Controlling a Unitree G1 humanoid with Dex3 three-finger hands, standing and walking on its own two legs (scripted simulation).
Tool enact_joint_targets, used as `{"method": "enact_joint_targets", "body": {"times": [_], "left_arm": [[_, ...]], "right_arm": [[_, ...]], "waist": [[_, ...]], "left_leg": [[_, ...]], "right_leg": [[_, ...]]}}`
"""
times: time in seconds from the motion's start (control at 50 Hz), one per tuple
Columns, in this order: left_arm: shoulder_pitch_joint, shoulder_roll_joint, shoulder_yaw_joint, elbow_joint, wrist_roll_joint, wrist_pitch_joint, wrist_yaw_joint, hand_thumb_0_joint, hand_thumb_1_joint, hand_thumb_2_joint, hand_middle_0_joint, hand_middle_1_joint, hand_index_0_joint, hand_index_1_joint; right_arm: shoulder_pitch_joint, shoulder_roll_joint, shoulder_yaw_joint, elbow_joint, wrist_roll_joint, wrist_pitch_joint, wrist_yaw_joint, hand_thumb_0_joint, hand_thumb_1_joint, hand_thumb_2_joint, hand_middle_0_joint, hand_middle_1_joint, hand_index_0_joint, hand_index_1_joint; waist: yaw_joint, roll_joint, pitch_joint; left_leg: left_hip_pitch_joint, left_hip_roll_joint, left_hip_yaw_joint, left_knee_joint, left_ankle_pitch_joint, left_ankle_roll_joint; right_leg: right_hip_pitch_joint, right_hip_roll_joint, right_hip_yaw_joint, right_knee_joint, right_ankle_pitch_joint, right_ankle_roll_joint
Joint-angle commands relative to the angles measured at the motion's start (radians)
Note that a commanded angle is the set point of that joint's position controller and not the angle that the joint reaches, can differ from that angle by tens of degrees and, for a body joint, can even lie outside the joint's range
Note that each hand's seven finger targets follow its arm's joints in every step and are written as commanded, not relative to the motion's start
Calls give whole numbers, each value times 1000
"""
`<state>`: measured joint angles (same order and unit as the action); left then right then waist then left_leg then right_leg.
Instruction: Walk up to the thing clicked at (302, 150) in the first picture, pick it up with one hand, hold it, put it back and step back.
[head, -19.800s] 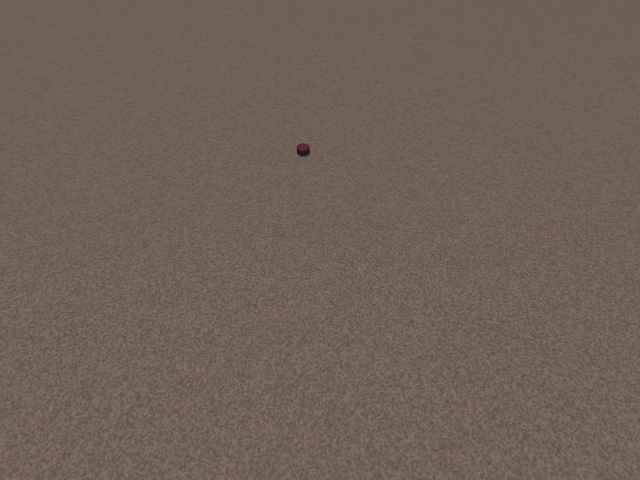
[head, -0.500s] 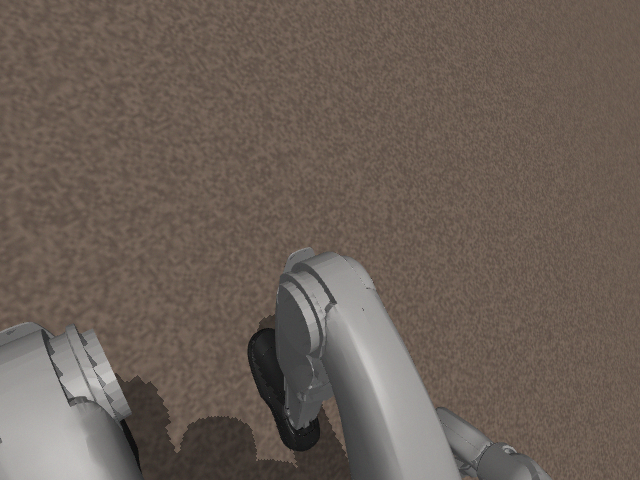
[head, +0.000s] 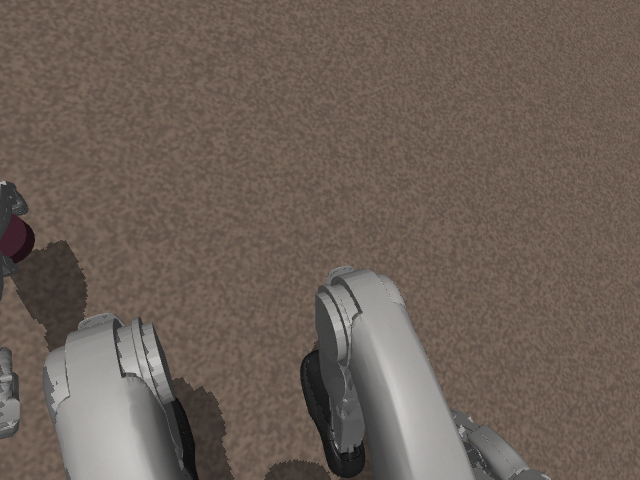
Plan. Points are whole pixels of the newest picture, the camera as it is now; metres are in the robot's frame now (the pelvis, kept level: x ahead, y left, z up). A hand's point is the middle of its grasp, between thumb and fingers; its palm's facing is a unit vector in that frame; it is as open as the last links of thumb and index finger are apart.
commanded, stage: settle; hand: left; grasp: from above
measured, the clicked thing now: out of the picture +0.44 +0.34 -0.21
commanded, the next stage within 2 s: lift in 0.24 s
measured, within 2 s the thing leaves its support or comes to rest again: neither
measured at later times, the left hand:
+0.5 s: hand out of the picture +0.42 +0.34 -0.12, palm faces -0.42 -0.12 -0.90, open 8.8 cm
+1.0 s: hand out of the picture +0.36 +0.34 +0.01, palm faces -0.41 -0.14 -0.90, open 8.9 cm
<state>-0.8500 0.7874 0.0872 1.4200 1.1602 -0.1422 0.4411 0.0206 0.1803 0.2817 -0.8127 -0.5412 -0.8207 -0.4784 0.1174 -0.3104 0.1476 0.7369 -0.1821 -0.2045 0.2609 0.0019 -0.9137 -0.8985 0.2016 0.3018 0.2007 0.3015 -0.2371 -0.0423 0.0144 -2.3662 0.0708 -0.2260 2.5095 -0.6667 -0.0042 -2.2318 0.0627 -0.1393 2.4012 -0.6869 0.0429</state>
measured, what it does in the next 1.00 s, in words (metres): rises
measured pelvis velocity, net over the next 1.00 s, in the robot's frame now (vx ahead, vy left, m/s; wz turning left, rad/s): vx -0.01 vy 0.00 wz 0.12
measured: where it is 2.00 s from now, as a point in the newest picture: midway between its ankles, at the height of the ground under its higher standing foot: (263, 460)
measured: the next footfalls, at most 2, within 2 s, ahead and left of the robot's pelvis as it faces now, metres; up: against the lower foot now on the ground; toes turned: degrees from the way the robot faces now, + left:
none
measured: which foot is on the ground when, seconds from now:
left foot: down 0.00-1.00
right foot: down 0.00-1.00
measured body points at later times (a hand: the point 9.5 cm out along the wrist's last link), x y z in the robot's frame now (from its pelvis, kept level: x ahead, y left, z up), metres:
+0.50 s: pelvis -0.01 -0.01 +0.02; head +0.21 +0.07 +0.41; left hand +0.43 +0.34 -0.07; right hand +0.08 -0.27 -0.08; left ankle +0.07 +0.14 -0.27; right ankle +0.11 -0.12 -0.27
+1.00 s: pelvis -0.01 +0.00 +0.11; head +0.17 +0.06 +0.52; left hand +0.38 +0.34 +0.06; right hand +0.13 -0.26 -0.01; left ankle +0.07 +0.14 -0.27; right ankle +0.10 -0.12 -0.27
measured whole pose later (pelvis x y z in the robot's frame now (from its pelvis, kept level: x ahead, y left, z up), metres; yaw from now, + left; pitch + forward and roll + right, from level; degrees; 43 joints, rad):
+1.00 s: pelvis -0.01 +0.00 +0.11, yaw +7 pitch +32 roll -6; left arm -0.60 0.61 0.01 0.87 1.05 -0.10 0.12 0.00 0.15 0.40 -0.78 -0.57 -0.78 -0.53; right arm 0.16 -0.27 -0.02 0.68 -0.03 0.01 0.08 0.00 -0.92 -0.90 0.20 0.30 0.20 0.30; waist -0.10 0.03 -0.16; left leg -2.07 0.06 -0.10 2.10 -0.61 0.00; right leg -1.97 0.01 -0.06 2.06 -0.66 0.02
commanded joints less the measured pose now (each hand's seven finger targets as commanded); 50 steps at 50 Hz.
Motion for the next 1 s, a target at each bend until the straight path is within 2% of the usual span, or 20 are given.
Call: {"method": "enact_joint_targets", "body": {"times": [0.0,0.02,0.04,0.1,0.18,0.22,0.28,0.32,0.34,0.38,0.42,0.48,0.6,0.74,0.8,0.86,0.88,0.9,0.96,0.98], "left_arm": [[-273,231,21,-153,-3,-8,-11,0,838,559,-1108,-641,-1154,-595],[-289,233,23,-175,-2,-11,-18,0,841,557,-1112,-635,-1157,-591],[-308,229,22,-197,-3,-16,-24,0,836,573,-1118,-635,-1159,-595],[-297,239,40,-221,1,-20,-31,0,846,573,-1124,-627,-1163,-588],[-312,228,32,-242,10,-21,-54,0,843,577,-1118,-632,-1158,-592],[-309,242,51,-273,6,-24,-58,0,847,602,-1128,-629,-1163,-595],[-337,234,35,-271,11,-27,-72,0,872,629,-1154,-639,-1185,-608],[-341,251,52,-278,5,-31,-77,0,889,630,-1162,-630,-1195,-597],[-321,245,41,-266,9,-27,-82,0,924,550,-1210,-636,-1256,-589],[-318,228,37,-272,1,-23,-95,0,833,567,-1128,-583,-1162,-548],[-309,231,50,-307,-18,-16,-107,0,790,551,-1092,-584,-1127,-547],[-275,217,34,-334,-24,-1,-139,0,768,568,-1076,-594,-1110,-558],[-242,207,43,-463,-45,6,-183,0,745,598,-1061,-604,-1093,-570],[-171,149,21,-591,-71,12,-234,0,701,632,-1024,-632,-1054,-600],[-117,142,22,-628,-95,17,-252,0,653,653,-987,-661,-1016,-629],[-90,122,6,-680,-111,27,-268,0,628,655,-961,-680,-994,-645],[-80,100,-8,-707,-119,31,-276,0,617,654,-953,-678,-986,-644],[-68,101,-4,-732,-125,34,-279,0,608,646,-945,-675,-979,-640],[-23,97,-5,-783,-133,50,-288,0,585,661,-923,-695,-956,-661],[1,73,-20,-782,-133,58,-292,0,579,654,-911,-707,-948,-669]], "right_arm": [[179,-266,-107,-21,31,29,-34,0,-900,-898,200,300,200,300],[178,-262,-108,-25,35,38,-38,0,-900,-899,200,300,199,300],[181,-256,-109,-29,38,46,-44,0,-901,-899,200,300,199,300],[179,-247,-116,-31,42,66,-59,0,-899,-898,200,300,199,300],[202,-241,-128,-27,43,88,-73,0,-900,-898,200,300,200,300],[208,-240,-130,-27,44,97,-82,0,-902,-898,200,300,200,300],[206,-234,-136,-35,46,112,-95,0,-903,-899,200,300,200,300],[205,-228,-137,-34,47,120,-103,0,-900,-897,200,300,200,300],[204,-224,-136,-37,46,123,-108,0,-936,-911,199,300,199,300],[212,-225,-143,-36,49,126,-115,0,-912,-902,200,300,200,300],[214,-228,-153,-38,56,131,-120,0,-914,-903,200,300,200,300],[215,-224,-169,-40,70,140,-125,0,-914,-903,200,300,200,300],[221,-204,-199,-56,96,164,-140,0,-912,-902,200,300,200,300],[232,-188,-231,-72,124,181,-161,0,-910,-901,200,300,200,300],[218,-180,-237,-87,135,188,-172,0,-912,-902,200,300,200,300],[204,-173,-243,-104,146,192,-184,0,-910,-901,200,300,200,300],[204,-168,-242,-108,149,193,-188,0,-908,-901,200,300,200,300],[193,-170,-246,-114,153,194,-194,0,-908,-901,200,300,200,300],[179,-167,-248,-128,166,198,-206,0,-908,-902,200,300,200,300],[178,-164,-250,-130,168,201,-210,0,-907,-901,200,300,200,300]], "waist": [[-2,333,-613],[7,322,-624],[0,330,-635],[24,342,-657],[10,322,-687],[30,341,-712],[18,319,-704],[28,317,-706],[28,313,-698],[29,304,-696],[53,322,-734],[65,342,-769],[90,317,-808],[105,275,-815],[124,250,-801],[123,243,-789],[122,237,-778],[135,234,-800],[147,252,-809],[143,239,-790]], "left_leg": [[465,-18,110,-267,112,17],[458,-19,114,-269,116,20],[457,-23,117,-272,115,20],[481,-28,130,-288,124,18],[508,-29,144,-284,173,22],[530,-34,151,-295,192,20],[523,-32,148,-301,149,22],[500,-35,153,-309,128,23],[505,-35,156,-315,128,23],[515,-38,160,-326,128,24],[550,-41,163,-351,131,22],[606,-40,167,-385,138,22],[628,-45,183,-432,140,30],[709,-48,180,-520,141,33],[723,-49,183,-567,107,36],[754,-49,180,-617,76,36],[762,-48,179,-638,76,36],[793,-47,169,-660,61,35],[866,-44,158,-726,62,30],[875,-44,158,-745,61,30]], "right_leg": [[278,37,-51,-260,155,-76],[280,38,-46,-260,158,-76],[290,36,-41,-266,156,-77],[290,29,-36,-272,161,-77],[321,24,-26,-288,220,-72],[334,16,-28,-288,237,-74],[315,19,-16,-309,179,-80],[329,18,-4,-317,149,-80],[338,16,-4,-324,152,-77],[334,13,-8,-338,153,-79],[330,8,-13,-340,160,-81],[339,6,-14,-349,179,-82],[392,-1,15,-408,179,-80],[435,-10,22,-480,181,-79],[466,-10,34,-536,137,-77],[490,-9,43,-586,101,-78],[505,-11,42,-599,109,-76],[504,-10,42,-608,95,-78],[553,-11,44,-641,110,-76],[566,-12,44,-662,113,-75]]}}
